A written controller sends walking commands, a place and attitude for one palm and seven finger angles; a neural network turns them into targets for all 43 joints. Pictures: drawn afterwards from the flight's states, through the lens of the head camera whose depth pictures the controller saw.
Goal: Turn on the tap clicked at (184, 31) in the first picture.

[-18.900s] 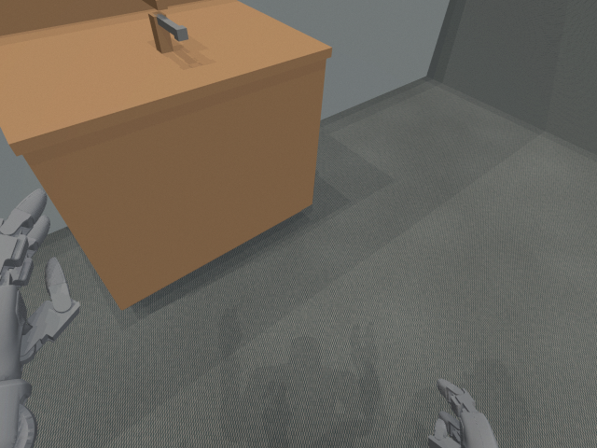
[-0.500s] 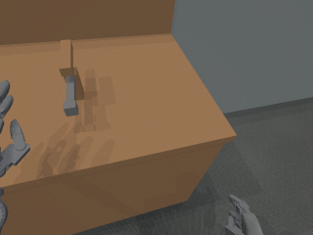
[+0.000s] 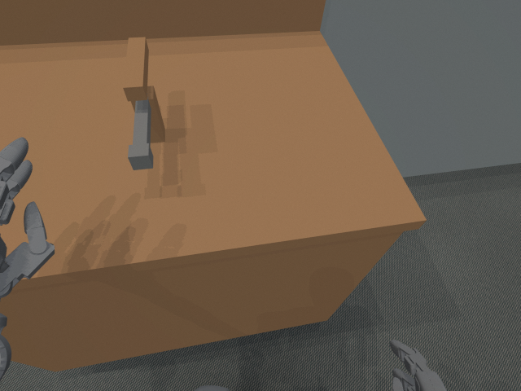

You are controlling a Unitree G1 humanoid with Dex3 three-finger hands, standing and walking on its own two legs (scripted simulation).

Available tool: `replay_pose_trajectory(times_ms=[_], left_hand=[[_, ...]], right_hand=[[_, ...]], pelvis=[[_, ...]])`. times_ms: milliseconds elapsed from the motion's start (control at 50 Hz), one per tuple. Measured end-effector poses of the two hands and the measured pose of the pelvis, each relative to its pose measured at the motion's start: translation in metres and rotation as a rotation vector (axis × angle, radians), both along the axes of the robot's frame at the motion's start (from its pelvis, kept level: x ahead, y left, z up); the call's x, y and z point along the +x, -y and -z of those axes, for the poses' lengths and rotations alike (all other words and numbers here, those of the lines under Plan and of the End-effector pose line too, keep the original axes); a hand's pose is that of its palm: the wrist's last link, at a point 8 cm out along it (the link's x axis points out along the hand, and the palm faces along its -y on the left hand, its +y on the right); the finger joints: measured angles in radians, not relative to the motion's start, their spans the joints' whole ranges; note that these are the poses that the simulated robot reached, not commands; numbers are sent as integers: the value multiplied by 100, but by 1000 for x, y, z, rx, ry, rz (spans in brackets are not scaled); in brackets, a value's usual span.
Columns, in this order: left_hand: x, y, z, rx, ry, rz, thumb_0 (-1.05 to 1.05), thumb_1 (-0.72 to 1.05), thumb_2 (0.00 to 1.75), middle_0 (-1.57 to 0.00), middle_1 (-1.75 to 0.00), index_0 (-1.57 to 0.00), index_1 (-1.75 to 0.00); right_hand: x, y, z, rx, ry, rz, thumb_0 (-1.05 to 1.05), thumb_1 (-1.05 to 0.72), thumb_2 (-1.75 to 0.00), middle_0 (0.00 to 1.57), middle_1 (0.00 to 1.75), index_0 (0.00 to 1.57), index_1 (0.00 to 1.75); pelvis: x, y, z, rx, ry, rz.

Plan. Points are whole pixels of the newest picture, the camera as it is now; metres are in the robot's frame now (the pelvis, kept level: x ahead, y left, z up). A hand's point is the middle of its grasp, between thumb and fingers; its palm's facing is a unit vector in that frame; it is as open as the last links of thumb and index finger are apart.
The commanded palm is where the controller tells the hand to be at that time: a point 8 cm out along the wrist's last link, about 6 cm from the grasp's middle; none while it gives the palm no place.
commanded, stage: come to a stop and stand still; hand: left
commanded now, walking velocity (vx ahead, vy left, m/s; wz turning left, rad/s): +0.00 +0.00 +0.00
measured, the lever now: (141, 156) +0.39 +0.23 +0.12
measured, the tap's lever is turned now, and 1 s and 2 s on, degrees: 0 0 0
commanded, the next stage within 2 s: look again from close up in 0.34 s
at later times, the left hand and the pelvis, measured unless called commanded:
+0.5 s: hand (43, 259) +0.21 +0.26 +0.16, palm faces +0.38 -0.86 -0.36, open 7.4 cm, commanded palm +0.14 +0.28 +0.18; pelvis -0.01 +0.00 +0.00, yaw +0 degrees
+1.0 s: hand (50, 257) +0.21 +0.25 +0.16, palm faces +0.39 -0.86 -0.33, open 7.4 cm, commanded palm +0.16 +0.27 +0.18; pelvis -0.01 -0.01 +0.00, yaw -2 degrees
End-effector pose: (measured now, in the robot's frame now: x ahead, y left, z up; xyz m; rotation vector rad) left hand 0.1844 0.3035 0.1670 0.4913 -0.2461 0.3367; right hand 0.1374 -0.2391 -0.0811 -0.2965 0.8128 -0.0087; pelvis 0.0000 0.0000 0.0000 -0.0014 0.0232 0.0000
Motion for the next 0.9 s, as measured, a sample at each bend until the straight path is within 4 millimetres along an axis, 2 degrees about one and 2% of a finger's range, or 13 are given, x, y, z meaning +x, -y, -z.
replay_pose_trajectory(times_ms=[120,220,380,540,760,900], left_hand=[[-1,9,-15,-10,81,22,2,89,90,-21,-30,-21,-30],[-4,11,-14,-16,67,43,2,89,90,-21,-30,-21,-30],[-14,6,-3,-54,17,13,2,89,90,-21,-30,-21,-30],[-15,6,-6,-60,30,10,2,89,90,-21,-30,-21,-30],[-16,12,-11,-46,26,43,2,89,90,-21,-30,-21,-30],[-22,8,-7,-64,12,15,2,89,90,-21,-30,-21,-30]], right_hand=[[17,-11,-7,45,91,4,2,-90,-90,20,30,20,30],[24,-20,-13,81,144,20,2,-90,-90,20,30,20,30],[13,-19,-11,67,113,27,1,-90,-90,20,30,20,30],[3,-14,-7,51,77,47,2,-90,-90,20,30,20,30],[4,-12,-11,60,106,82,2,-90,-90,20,30,20,30],[6,-11,-12,57,108,86,2,-90,-90,20,30,20,30]], pelvis=[[-7,-1,0,6,12,4],[-10,0,-1,3,11,9],[-13,-1,-2,-1,14,2],[-15,-2,-2,1,21,-2],[-15,-1,-3,-1,25,-2],[-15,-1,-4,-1,26,7]])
